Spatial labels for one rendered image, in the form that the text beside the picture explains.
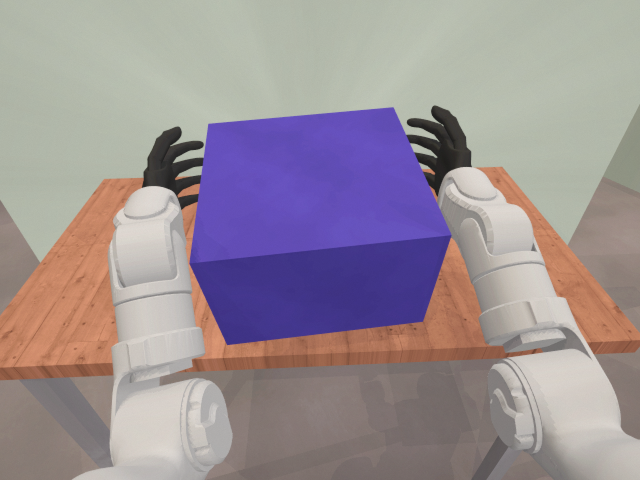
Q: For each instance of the left robot forearm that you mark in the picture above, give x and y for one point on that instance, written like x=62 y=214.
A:
x=151 y=287

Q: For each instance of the table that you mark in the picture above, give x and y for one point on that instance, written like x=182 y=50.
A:
x=62 y=321

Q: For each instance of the left robot upper arm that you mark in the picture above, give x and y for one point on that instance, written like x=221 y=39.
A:
x=177 y=431

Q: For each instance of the robot left hand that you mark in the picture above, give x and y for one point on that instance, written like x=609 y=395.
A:
x=161 y=171

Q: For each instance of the robot right hand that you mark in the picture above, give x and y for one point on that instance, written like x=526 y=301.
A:
x=451 y=150

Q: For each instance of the right robot forearm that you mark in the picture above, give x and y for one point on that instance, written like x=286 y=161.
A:
x=520 y=309

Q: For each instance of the right robot upper arm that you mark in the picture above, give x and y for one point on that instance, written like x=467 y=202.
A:
x=558 y=407

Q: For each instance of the carton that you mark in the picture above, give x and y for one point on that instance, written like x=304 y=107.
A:
x=315 y=224

